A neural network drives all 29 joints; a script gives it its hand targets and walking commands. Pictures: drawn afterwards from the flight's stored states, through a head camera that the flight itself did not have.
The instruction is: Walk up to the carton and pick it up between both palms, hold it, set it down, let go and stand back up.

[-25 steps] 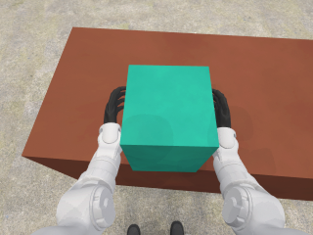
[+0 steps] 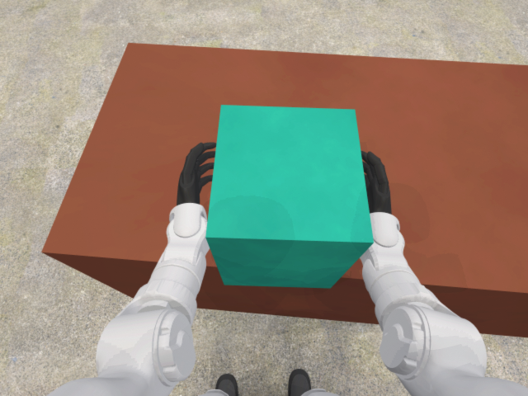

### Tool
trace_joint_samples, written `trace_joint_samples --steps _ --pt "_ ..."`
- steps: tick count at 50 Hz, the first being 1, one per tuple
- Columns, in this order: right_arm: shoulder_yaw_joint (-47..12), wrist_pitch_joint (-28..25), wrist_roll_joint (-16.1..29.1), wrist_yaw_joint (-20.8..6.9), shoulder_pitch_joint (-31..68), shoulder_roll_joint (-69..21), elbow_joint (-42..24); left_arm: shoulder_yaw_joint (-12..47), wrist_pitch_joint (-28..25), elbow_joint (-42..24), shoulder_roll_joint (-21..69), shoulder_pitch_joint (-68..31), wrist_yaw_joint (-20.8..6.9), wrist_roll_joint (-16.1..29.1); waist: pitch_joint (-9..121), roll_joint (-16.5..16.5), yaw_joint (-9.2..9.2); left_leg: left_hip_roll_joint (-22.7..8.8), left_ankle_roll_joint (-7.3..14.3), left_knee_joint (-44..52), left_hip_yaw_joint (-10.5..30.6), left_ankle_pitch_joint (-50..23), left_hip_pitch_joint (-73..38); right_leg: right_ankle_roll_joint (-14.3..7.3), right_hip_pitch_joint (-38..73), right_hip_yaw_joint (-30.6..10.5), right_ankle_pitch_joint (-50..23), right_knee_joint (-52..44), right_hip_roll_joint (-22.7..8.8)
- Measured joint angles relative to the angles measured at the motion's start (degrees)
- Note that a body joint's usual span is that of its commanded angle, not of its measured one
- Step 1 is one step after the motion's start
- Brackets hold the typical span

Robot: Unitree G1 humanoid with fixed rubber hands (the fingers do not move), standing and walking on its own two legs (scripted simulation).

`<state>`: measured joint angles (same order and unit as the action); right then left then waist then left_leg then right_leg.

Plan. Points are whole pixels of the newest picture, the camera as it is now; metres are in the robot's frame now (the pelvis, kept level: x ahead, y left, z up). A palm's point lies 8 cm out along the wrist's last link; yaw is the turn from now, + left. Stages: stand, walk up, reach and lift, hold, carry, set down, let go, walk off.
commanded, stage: set down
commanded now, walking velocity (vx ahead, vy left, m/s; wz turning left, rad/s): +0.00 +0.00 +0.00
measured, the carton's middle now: (282, 207) +0.40 -0.02 -0.04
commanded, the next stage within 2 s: none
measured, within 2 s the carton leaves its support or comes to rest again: neither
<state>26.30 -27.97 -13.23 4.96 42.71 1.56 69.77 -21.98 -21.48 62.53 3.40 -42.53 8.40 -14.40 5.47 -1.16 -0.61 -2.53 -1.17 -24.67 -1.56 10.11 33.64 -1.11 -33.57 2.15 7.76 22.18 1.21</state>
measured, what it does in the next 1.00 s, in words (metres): stands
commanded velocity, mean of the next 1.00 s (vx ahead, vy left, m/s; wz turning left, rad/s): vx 0.00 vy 0.00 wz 0.00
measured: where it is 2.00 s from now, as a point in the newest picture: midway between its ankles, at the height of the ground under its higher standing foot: outside the picture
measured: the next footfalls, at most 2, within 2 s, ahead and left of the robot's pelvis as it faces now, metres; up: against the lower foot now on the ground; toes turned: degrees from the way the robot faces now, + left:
none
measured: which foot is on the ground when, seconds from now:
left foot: down 0.00-1.00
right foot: down 0.00-1.00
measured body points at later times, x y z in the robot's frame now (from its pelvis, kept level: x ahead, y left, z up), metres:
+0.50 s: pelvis -0.03 +0.00 -0.01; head +0.05 -0.01 +0.44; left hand +0.34 +0.14 -0.02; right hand +0.35 -0.20 -0.02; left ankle +0.00 +0.13 -0.74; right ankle +0.01 -0.10 -0.74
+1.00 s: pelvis -0.04 +0.00 -0.01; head +0.02 -0.01 +0.43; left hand +0.28 +0.18 -0.04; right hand +0.28 -0.21 -0.04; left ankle +0.00 +0.13 -0.74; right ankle +0.01 -0.10 -0.74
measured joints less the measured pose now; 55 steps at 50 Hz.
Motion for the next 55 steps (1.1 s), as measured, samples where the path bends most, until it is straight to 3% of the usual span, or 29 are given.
trace_joint_samples --steps 9,20,30,35,46,55 --pt "-4.4 0.4 5.0 0.7 0.2 1.2 1.0 2.6 -0.2 1.3 -0.5 0.2 0.4 4.9 1.0 0.0 0.66 0.0 0.0 -1.8 0.0 0.0 2.3 0.0 -2.3 0.0 0.0 1.8 0.0" --pt "-11.3 -1.8 12.6 0.3 -4.0 4.5 1.9 7.7 -0.8 -0.4 -0.9 9.2 -0.1 7.5 2.4 -0.1 0.71 0.0 0.0 -3.1 0.0 -0.3 2.3 0.0 -2.3 -0.1 -0.4 2.9 -0.1" --pt "-15.3 0.6 17.0 -2.0 -9.6 6.6 -0.7 12.4 -3.5 -1.2 -4.4 11.7 -0.4 16.0 2.4 -0.1 0.70 -0.1 0.0 -5.8 0.0 -0.1 2.3 -0.1 -2.6 -0.1 0.0 6.1 -0.1" --pt "-16.3 3.1 18.5 -3.1 -9.5 6.7 -0.6 16.2 -3.6 1.4 -7.3 9.3 -0.9 20.8 2.4 -0.1 0.67 -0.1 0.0 -7.9 0.0 0.8 2.5 -0.1 -2.9 -0.2 1.1 8.6 -0.1" --pt "-18.9 -0.4 19.7 -3.0 -16.1 6.7 -4.2 16.4 -3.8 0.6 -7.5 16.2 -3.7 19.8 2.6 0.1 0.67 -0.1 0.0 -8.6 0.0 1.3 2.5 -0.1 -2.9 -0.2 1.5 9.3 -0.1" --pt "-19.4 -3.0 20.4 -4.5 -23.4 6.8 -8.4 18.1 -6.9 -6.6 -7.6 25.4 -4.1 21.1 2.6 0.1 0.66 -0.1 0.0 -8.6 0.0 1.4 2.3 -0.1 -2.8 -0.2 1.6 9.3 -0.1"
